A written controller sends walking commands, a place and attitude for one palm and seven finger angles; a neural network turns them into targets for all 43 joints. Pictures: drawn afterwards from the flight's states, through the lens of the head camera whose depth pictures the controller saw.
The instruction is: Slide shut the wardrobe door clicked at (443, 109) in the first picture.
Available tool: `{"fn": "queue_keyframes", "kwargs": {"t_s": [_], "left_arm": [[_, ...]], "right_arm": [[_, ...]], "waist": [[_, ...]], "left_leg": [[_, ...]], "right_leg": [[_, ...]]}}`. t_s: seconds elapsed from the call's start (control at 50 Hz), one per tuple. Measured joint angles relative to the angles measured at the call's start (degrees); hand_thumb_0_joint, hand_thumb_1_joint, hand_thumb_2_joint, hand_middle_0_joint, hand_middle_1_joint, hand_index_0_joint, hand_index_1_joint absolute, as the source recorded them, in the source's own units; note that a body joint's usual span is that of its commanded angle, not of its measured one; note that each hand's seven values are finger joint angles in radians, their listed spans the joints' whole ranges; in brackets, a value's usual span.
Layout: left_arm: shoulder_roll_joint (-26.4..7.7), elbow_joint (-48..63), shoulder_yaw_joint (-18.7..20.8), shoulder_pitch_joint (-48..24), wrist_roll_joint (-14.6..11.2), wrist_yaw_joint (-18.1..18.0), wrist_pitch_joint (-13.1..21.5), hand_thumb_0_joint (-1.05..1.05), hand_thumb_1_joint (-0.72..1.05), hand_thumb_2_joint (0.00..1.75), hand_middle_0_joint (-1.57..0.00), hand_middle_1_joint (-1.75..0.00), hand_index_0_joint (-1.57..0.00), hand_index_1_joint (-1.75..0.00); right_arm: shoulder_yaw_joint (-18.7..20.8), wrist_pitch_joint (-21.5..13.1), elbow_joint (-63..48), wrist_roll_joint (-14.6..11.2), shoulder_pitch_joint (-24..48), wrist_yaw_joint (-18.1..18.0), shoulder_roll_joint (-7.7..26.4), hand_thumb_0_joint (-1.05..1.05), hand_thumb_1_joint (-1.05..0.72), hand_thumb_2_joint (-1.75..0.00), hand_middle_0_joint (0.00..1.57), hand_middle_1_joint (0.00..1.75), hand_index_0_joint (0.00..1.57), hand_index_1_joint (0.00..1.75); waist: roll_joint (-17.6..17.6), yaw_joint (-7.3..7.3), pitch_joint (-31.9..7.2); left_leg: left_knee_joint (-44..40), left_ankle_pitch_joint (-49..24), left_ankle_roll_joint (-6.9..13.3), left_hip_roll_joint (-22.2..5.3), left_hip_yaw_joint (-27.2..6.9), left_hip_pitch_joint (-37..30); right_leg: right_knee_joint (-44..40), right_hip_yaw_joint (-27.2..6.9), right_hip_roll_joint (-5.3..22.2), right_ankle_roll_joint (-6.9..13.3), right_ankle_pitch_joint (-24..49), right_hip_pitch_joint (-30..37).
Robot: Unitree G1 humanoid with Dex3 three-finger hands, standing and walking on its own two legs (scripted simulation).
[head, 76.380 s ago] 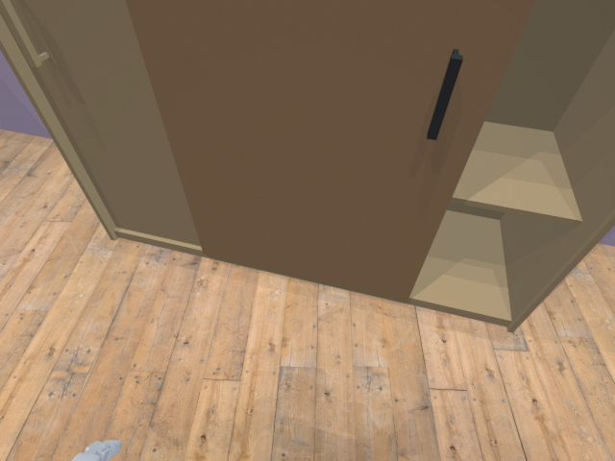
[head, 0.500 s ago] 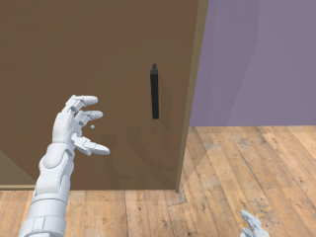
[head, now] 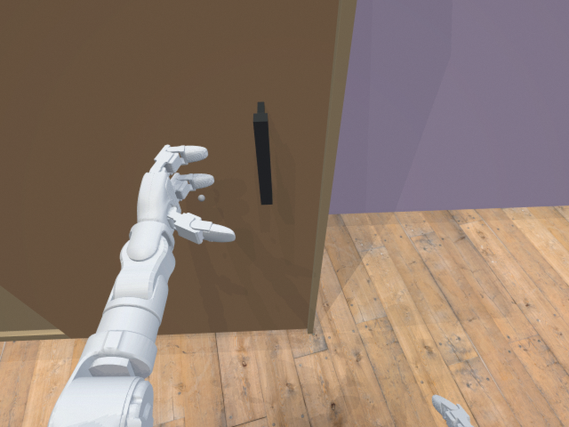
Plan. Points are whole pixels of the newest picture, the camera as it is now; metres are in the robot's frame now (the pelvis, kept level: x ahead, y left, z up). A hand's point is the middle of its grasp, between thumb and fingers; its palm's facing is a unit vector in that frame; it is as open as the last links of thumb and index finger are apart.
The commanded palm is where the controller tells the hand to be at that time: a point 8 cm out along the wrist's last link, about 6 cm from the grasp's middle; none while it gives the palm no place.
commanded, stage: move the hooked fingers beside the handle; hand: left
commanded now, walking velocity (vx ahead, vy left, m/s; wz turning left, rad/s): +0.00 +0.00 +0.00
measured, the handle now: (264, 156) +0.51 +0.05 +0.10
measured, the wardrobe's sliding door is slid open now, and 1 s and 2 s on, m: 0.00 0.00 0.00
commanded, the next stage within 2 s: feel for the door with the fingertips in 1.10 s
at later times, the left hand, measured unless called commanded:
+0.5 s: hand (223, 178) +0.45 +0.11 +0.11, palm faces +0.07 -1.00 +0.00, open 13.9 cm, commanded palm +0.41 +0.16 +0.11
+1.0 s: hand (222, 181) +0.44 +0.11 +0.11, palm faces +0.05 -1.00 +0.01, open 14.0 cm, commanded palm +0.41 +0.16 +0.11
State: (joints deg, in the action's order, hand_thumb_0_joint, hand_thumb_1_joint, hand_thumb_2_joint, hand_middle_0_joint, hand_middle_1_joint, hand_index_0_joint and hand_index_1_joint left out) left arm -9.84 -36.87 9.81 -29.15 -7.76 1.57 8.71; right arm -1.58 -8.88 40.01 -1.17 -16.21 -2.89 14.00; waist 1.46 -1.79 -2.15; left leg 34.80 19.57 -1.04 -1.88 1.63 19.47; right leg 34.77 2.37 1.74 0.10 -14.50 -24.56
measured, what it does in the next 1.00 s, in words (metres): stands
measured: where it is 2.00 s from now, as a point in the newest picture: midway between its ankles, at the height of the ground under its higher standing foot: outside the picture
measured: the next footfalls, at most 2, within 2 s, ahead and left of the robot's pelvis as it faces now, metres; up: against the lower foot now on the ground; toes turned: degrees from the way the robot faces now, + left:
none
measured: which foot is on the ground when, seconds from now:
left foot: down 0.00-1.00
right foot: down 0.00-1.00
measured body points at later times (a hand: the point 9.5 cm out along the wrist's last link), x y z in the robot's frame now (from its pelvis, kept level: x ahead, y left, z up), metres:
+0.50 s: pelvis +0.00 +0.01 +0.00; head +0.04 +0.00 +0.44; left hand +0.44 +0.16 +0.11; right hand +0.05 -0.25 -0.13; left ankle -0.02 +0.13 -0.73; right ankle +0.03 -0.12 -0.73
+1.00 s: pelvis +0.00 +0.01 -0.01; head +0.03 +0.01 +0.44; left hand +0.43 +0.16 +0.11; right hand +0.09 -0.24 -0.12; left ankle -0.02 +0.13 -0.73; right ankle +0.03 -0.12 -0.73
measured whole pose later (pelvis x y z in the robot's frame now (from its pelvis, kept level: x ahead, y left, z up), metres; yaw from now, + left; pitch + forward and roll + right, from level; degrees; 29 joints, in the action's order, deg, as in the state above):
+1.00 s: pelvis +0.00 +0.01 -0.01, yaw -1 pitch +7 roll +0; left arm -8.1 -50.0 10.3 -39.8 -4.6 -3.6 15.0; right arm -1.3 -5.3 38.9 0.3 -17.3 -0.6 13.1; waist 0.7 -3.5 -3.7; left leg 37.8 20.6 -0.3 -1.6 2.6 24.6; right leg 36.8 1.2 1.9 -0.6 -14.5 -29.7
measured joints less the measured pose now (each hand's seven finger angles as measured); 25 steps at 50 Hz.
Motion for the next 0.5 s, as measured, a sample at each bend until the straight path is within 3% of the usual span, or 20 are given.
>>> {"fn": "queue_keyframes", "kwargs": {"t_s": [0.32, 0.5], "left_arm": [[1.0, -12.4, 1.0, -10.5, 2.4, -4.5, 4.7, -0.01, -0.5, 0.3, -0.3, -1.2, -0.3, -1.2], [0.4, -13.3, 2.9, -10.2, 3.5, -5.2, 6.8, -0.01, -0.5, 0.3, -0.3, -1.2, -0.3, -1.2]], "right_arm": [[0.7, 2.2, 1.0, 1.3, -3.0, 1.8, -0.2, 0.01, -0.91, -0.9, 0.2, 0.3, 0.2, 0.3], [1.0, 3.6, 0.3, 1.7, -4.3, 2.5, -0.4, 0.01, -0.91, -0.9, 0.2, 0.3, 0.2, 0.3]], "waist": [[-0.4, -2.15, -1.0], [-0.5, -2.78, -1.7]], "left_leg": [[2.1, 0.6, 0.3, 0.0, 0.8, 4.2], [2.4, 0.9, 0.5, -0.3, 1.7, 5.0]], "right_leg": [[1.6, -0.8, 0.0, -0.2, 0.0, -4.4], [1.9, -1.8, -0.4, -0.4, 0.1, -5.6]]}}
